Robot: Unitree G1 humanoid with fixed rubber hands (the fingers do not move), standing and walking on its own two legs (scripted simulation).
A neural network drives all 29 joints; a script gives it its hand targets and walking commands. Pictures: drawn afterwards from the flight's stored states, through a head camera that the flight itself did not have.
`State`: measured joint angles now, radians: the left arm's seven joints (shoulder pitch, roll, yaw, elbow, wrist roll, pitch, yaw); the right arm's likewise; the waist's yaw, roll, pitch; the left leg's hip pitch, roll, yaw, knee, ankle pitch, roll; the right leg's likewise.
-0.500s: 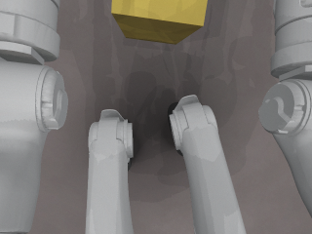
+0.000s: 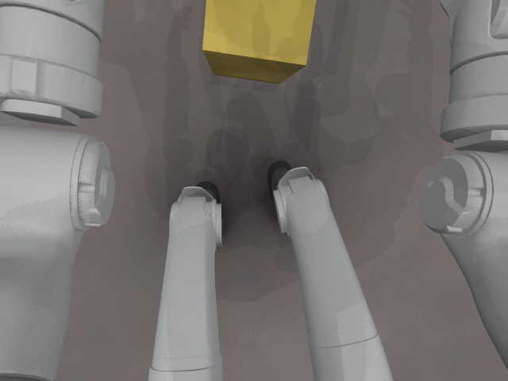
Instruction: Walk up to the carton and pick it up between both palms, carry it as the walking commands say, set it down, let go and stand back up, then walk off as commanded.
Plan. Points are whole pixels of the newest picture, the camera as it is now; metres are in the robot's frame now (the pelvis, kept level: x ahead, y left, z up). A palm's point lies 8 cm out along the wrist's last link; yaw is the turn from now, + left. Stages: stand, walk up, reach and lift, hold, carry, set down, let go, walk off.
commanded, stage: set down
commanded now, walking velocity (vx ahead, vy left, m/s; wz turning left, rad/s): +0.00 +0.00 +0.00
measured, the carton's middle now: out of the picture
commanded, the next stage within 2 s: let go in 0.26 s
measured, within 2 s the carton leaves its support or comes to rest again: neither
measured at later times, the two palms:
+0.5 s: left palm out of the picture +0.60 +0.08 -0.02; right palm out of the picture +0.53 -0.28 -0.02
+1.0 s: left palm out of the picture +0.40 +0.15 +0.12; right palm out of the picture +0.34 -0.25 +0.12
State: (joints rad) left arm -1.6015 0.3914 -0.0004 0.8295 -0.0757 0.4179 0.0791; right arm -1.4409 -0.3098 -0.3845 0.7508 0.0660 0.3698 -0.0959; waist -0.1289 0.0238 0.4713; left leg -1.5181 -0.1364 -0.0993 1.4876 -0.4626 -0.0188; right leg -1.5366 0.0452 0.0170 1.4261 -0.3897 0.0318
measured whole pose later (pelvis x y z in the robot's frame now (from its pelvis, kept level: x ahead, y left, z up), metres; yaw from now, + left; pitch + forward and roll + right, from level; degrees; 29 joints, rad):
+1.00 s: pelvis +0.08 -0.01 +0.15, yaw +1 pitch +10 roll +0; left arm -0.33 0.08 0.07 0.64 0.09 0.20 0.10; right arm -0.15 -0.22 -0.09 0.50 0.03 0.17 0.12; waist -0.09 -0.01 -0.05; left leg -0.61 -0.08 -0.11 0.77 -0.34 0.00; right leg -0.64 0.02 0.03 0.76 -0.29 0.00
